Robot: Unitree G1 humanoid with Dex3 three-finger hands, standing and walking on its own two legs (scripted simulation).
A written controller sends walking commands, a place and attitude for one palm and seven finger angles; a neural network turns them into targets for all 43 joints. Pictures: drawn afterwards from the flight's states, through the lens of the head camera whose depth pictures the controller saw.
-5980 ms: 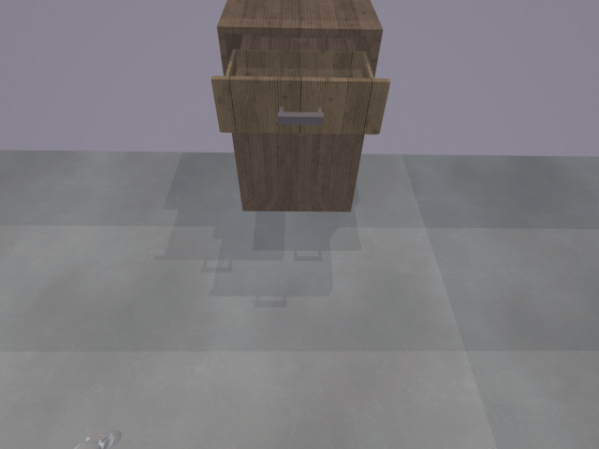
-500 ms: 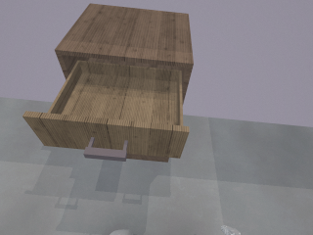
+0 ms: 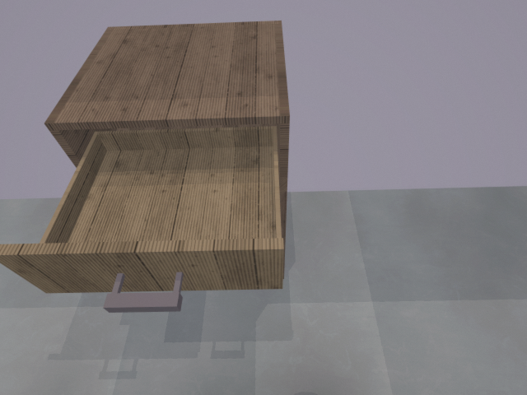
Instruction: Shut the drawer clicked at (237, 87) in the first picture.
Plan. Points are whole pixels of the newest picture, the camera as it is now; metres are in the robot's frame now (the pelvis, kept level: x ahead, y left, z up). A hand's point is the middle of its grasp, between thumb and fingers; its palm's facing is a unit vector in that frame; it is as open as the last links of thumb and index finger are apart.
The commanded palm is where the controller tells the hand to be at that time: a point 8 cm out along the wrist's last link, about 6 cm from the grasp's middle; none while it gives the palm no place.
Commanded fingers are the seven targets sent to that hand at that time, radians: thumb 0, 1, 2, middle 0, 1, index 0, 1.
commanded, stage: come to a stop and stand still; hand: left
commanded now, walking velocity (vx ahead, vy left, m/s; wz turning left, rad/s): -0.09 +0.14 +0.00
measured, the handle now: (146, 290) +0.29 +0.22 -0.05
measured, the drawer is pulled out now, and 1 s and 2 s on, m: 0.30 0.30 0.30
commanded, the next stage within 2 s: look again from close up in 0.88 s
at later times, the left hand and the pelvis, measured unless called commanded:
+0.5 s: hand out of the picture -0.04 +0.23 -0.18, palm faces +0.05 -0.97 -0.23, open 7.4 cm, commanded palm none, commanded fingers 0.00 0.90 0.90 -0.20 -0.30 -0.20 -0.30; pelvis -0.05 +0.05 +0.00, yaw -1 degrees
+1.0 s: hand out of the picture -0.10 +0.19 -0.17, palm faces +0.01 -0.99 -0.15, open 7.4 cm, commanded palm none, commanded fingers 0.00 0.90 0.90 -0.20 -0.30 -0.20 -0.30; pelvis -0.08 +0.04 +0.01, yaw -1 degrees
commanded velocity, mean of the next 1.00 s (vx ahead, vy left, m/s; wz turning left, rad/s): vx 0.00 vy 0.01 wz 0.00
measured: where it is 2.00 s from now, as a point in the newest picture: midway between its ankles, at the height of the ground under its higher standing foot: outside the picture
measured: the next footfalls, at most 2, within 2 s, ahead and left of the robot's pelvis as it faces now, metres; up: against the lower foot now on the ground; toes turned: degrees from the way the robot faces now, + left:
left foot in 0.22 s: -0.01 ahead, +0.15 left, +0.00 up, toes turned +2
right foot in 0.50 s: -0.04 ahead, -0.06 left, +0.00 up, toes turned -1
